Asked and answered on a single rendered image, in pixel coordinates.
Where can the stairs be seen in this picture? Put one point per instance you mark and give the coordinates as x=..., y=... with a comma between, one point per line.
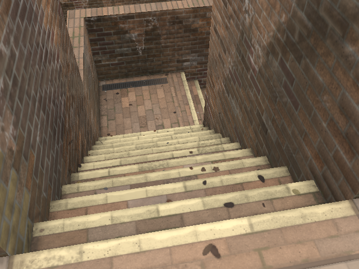
x=198, y=98
x=144, y=182

